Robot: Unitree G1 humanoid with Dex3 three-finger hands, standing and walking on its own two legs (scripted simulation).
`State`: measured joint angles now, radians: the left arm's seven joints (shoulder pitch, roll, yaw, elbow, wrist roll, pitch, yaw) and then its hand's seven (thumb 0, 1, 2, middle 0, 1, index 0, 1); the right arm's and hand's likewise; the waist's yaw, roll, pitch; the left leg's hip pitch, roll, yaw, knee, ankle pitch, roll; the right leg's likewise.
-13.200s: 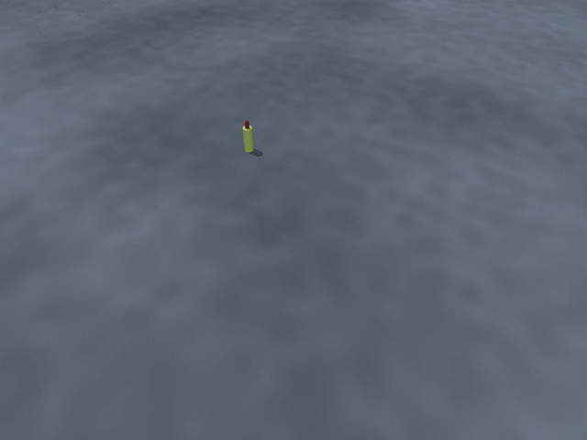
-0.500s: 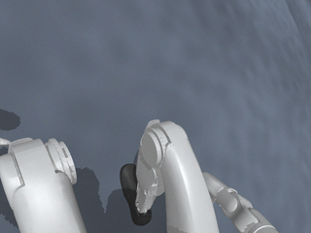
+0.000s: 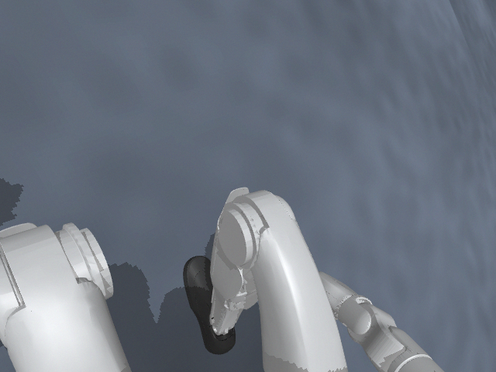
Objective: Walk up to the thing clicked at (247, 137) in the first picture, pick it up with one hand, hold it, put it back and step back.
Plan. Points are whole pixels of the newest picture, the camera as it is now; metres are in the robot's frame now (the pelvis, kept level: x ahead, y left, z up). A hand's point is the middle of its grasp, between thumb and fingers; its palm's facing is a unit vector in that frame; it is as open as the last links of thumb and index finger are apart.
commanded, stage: close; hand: left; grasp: from the side
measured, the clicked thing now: out of the picture +0.43 +0.31 -0.19
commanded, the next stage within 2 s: settle in 0.22 s
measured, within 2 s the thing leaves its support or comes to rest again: leaves its support in 0.70 s
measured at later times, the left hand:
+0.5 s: hand out of the picture +0.42 +0.29 -0.17, palm faces +0.33 -0.94 +0.00, open 6.9 cm
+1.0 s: hand out of the picture +0.40 +0.32 -0.09, palm faces +0.32 -0.95 -0.03, open 6.8 cm
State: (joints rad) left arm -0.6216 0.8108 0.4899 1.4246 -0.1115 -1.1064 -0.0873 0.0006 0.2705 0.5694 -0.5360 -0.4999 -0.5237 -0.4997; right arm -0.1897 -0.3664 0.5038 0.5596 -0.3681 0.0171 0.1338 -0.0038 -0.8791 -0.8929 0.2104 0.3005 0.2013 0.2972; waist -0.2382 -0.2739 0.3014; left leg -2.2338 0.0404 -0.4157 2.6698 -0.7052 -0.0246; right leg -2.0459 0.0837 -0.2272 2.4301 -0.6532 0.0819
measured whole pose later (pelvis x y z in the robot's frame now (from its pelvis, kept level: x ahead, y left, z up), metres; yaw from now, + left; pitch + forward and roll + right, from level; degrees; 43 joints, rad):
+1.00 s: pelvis +0.00 -0.01 +0.02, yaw +2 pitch +19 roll -15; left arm -0.55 0.68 0.42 1.00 -0.11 -0.81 -0.10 0.01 0.01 1.07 -0.85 -1.06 -0.91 -1.05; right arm -0.08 -0.34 0.32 0.57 -0.26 0.06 0.13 0.00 -0.90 -0.90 0.21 0.30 0.20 0.30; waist -0.18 -0.17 0.16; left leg -2.26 0.04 -0.34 2.57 -0.68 -0.02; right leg -2.07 0.04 -0.19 2.38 -0.67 0.06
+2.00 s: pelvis +0.02 -0.02 +0.08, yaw +11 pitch +31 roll -6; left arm -0.56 0.44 0.44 0.81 -0.13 -0.54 -0.23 0.01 0.00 1.08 -0.88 -1.02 -0.94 -1.02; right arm 0.07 -0.29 0.04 0.67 -0.08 0.03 0.05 0.00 -0.89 -0.89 0.21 0.30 0.20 0.30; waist -0.11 -0.01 -0.09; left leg -2.20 0.06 -0.15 2.31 -0.67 -0.03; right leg -2.10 -0.01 -0.06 2.26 -0.71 0.02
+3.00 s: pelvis +0.02 -0.02 +0.17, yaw +13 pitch +33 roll -4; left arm -0.41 0.35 0.36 0.53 -0.18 -0.39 -0.22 0.01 0.01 1.06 -0.87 -1.03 -0.94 -1.03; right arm 0.11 -0.26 0.00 0.62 -0.01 0.00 0.00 0.00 -0.91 -0.89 0.21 0.30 0.20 0.30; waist -0.06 0.02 -0.17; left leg -1.95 0.06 -0.09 2.02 -0.65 -0.02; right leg -1.87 -0.02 -0.04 1.99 -0.69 0.02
